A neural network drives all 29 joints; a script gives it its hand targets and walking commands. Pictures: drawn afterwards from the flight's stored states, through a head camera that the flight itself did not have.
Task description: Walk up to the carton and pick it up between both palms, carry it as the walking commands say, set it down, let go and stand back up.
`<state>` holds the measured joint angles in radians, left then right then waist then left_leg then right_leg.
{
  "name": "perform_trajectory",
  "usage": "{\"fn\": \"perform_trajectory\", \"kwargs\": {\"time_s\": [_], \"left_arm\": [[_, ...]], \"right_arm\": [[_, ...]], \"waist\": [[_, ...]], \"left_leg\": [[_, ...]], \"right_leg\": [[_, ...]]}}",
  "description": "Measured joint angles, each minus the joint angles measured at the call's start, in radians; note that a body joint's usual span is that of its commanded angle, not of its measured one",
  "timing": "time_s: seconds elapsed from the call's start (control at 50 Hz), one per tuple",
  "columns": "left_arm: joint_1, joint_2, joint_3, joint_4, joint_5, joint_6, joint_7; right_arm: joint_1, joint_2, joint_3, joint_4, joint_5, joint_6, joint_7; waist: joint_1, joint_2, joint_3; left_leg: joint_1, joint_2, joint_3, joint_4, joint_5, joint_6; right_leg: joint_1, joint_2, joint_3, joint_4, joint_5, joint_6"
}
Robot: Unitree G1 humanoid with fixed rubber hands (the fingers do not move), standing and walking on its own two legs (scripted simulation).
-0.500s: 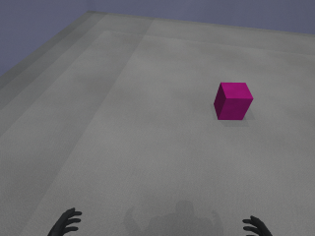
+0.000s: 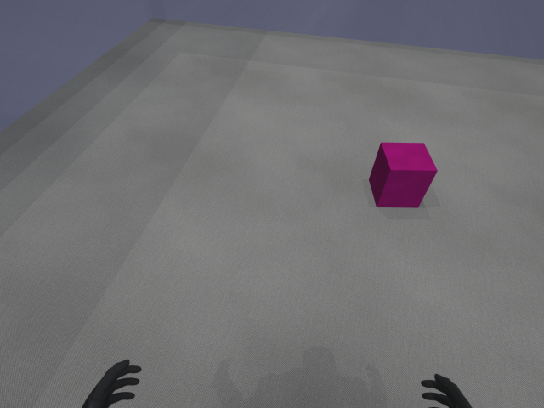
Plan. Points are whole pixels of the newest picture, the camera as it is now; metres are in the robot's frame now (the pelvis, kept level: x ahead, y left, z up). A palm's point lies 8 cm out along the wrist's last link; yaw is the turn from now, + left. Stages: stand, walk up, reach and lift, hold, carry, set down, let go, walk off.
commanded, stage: walk up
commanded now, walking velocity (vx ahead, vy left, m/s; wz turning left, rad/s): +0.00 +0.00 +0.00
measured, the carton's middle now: (399, 175) +1.27 -0.61 -0.63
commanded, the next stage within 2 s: none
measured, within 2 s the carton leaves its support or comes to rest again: neither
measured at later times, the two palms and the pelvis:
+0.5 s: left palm (210, 348) +0.25 +0.11 -0.10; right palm out of the picture +0.07 -0.40 -0.14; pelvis +0.09 -0.12 -0.02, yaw -9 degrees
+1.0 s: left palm (249, 305) +0.32 +0.05 -0.08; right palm (502, 255) +0.44 -0.46 -0.09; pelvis +0.29 -0.21 +0.01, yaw -11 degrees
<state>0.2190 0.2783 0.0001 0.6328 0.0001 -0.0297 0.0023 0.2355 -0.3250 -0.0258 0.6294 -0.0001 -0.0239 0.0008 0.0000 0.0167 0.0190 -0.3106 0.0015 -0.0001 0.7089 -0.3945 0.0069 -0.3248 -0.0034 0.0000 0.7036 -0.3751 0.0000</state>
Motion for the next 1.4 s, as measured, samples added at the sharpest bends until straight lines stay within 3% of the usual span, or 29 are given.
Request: {"fn": "perform_trajectory", "kwargs": {"time_s": [0.14,0.24,0.32,0.38,0.46,0.5,0.54,0.6,0.72,0.86,0.98,1.02,1.04,1.08,1.12,1.16,1.22,1.24,1.28,1.34,1.4], "left_arm": [[0.0,0.001,0.0,0.007,0.0,0.015,-0.01],[0.003,0.002,0.003,0.009,0.0,0.102,-0.067],[0.007,0.003,0.004,0.008,0.0,0.112,-0.094],[0.008,0.004,0.005,0.008,0.0,0.113,-0.104],[0.024,0.004,0.005,0.007,0.0,0.085,-0.1],[0.024,-0.005,0.005,0.009,0.0,0.057,-0.09],[0.054,-0.025,0.004,0.012,0.0,0.041,-0.076],[0.119,-0.044,0.002,0.017,0.0,0.029,-0.054],[0.237,-0.044,0.002,0.039,0.0,0.004,-0.027],[0.307,-0.044,0.002,0.077,0.0,0.004,-0.022],[0.313,-0.045,0.002,0.089,0.0,0.003,-0.011],[0.32,-0.048,0.001,0.09,0.0,-0.001,-0.01],[0.305,-0.041,0.003,0.096,0.0,0.002,-0.008],[0.256,-0.033,0.01,0.099,0.0,0.02,-0.005],[0.189,-0.034,0.011,0.096,0.0,0.026,-0.011],[0.117,-0.034,0.011,0.095,0.0,0.026,-0.021],[0.043,-0.034,0.011,0.095,0.0,0.013,-0.033],[0.036,-0.034,0.011,0.096,0.0,0.001,-0.034],[0.032,-0.041,0.011,0.097,0.0,-0.017,-0.034],[0.065,-0.048,0.011,0.097,0.0,-0.021,-0.032],[0.121,-0.048,0.011,0.097,0.0,-0.023,-0.021]], "right_arm": [[0.002,-0.001,-0.001,0.003,0.0,0.009,0.005],[0.067,0.009,0.006,0.01,0.0,0.036,-0.027],[0.169,0.025,0.002,0.028,0.0,0.037,-0.029],[0.222,0.026,-0.006,0.034,0.0,0.042,-0.02],[0.226,0.021,-0.026,0.035,0.0,0.046,0.005],[0.212,0.019,-0.038,0.042,0.0,0.05,0.012],[0.177,0.019,-0.043,0.052,0.0,0.071,0.022],[0.119,0.025,-0.034,0.049,0.0,0.055,0.033],[-0.006,0.046,-0.007,0.05,0.0,0.044,0.049],[-0.16,0.068,0.011,0.049,0.0,0.045,0.059],[-0.229,0.093,0.027,0.049,0.0,0.013,0.047],[-0.219,0.094,0.035,0.049,0.0,-0.007,0.039],[-0.205,0.106,0.029,0.053,0.0,-0.014,0.031],[-0.152,0.128,0.028,0.066,0.0,-0.012,0.022],[-0.078,0.134,0.026,0.075,0.0,-0.004,0.018],[-0.004,0.132,0.012,0.085,0.0,0.006,0.015],[0.077,0.12,-0.004,0.113,0.0,0.025,0.021],[0.093,0.112,-0.009,0.117,0.0,0.035,0.027],[0.101,0.094,-0.026,0.135,0.0,0.055,0.032],[0.098,0.077,-0.038,0.141,0.0,0.063,0.033],[0.065,0.066,-0.038,0.14,0.0,0.051,0.036]], "waist": [[0.0,0.0,-0.001],[-0.002,0.016,-0.001],[-0.001,0.01,-0.002],[-0.001,0.005,-0.002],[0.0,-0.001,-0.002],[0.002,0.012,0.023],[0.003,0.02,0.029],[0.001,0.028,0.027],[0.0,0.014,0.026],[-0.001,0.007,0.026],[-0.002,-0.002,0.027],[-0.004,0.018,0.028],[-0.004,0.006,0.03],[-0.003,-0.03,0.028],[-0.002,-0.037,0.027],[-0.001,-0.028,0.026],[0.0,-0.017,0.021],[-0.001,-0.013,0.018],[0.001,0.011,0.02],[0.002,0.009,0.019],[0.001,0.005,0.019]], "left_leg": [[0.001,0.001,0.0,0.0,-0.003,0.0],[0.042,0.057,0.015,-0.029,-0.014,-0.03],[0.129,0.113,0.026,-0.084,-0.023,-0.072],[0.188,0.155,0.046,-0.11,-0.045,-0.109],[0.238,0.187,0.103,-0.109,-0.096,-0.153],[0.214,0.196,0.08,0.033,-0.139,-0.121],[0.121,0.141,0.007,0.288,-0.143,-0.091],[-0.022,0.089,0.002,0.463,-0.087,-0.07],[-0.219,0.078,0.008,0.452,-0.016,-0.067],[-0.268,0.077,0.019,0.137,0.068,-0.067],[-0.207,0.053,0.069,-0.075,0.098,-0.059],[-0.093,0.072,0.068,-0.181,0.198,-0.006],[-0.078,0.076,0.078,-0.162,0.227,-0.008],[-0.033,0.075,0.107,-0.131,0.114,-0.028],[0.022,0.087,0.118,-0.131,0.07,-0.063],[0.076,0.104,0.121,-0.131,0.038,-0.091],[0.169,0.125,0.14,-0.128,-0.026,-0.134],[0.19,0.133,0.15,-0.108,-0.058,-0.134],[0.163,0.14,0.116,0.058,-0.114,-0.103],[0.041,0.08,0.072,0.337,-0.117,-0.08],[-0.086,0.063,0.07,0.403,-0.098,-0.076]], "right_leg": [[-0.002,0.0,0.0,0.007,-0.013,0.0],[-0.153,0.006,-0.001,0.367,-0.042,0.0],[-0.204,-0.016,0.0,0.463,-0.024,0.0],[-0.214,-0.032,0.001,0.422,-0.014,0.001],[-0.168,-0.047,0.001,0.141,-0.015,0.001],[-0.153,-0.032,-0.006,0.138,0.038,-0.003],[-0.139,-0.02,-0.006,0.165,-0.001,-0.022],[-0.062,-0.009,-0.007,0.045,0.019,-0.046],[0.087,0.009,-0.008,-0.178,0.066,-0.073],[0.204,0.018,-0.004,-0.294,0.038,-0.086],[0.247,0.025,0.0,-0.274,-0.048,-0.086],[0.196,0.05,-0.002,-0.073,-0.093,-0.08],[0.135,0.045,0.0,0.097,-0.098,-0.074],[0.021,0.026,0.002,0.351,-0.099,-0.073],[-0.066,0.016,0.004,0.438,-0.101,-0.073],[-0.122,-0.009,0.006,0.396,-0.103,-0.073],[-0.136,-0.06,0.006,0.174,-0.075,-0.071],[-0.133,-0.065,0.005,0.114,-0.024,-0.066],[-0.124,-0.042,0.001,0.168,-0.038,-0.044],[-0.048,-0.04,0.002,0.096,-0.048,-0.038],[0.036,-0.036,0.001,-0.038,-0.038,-0.039]]}}
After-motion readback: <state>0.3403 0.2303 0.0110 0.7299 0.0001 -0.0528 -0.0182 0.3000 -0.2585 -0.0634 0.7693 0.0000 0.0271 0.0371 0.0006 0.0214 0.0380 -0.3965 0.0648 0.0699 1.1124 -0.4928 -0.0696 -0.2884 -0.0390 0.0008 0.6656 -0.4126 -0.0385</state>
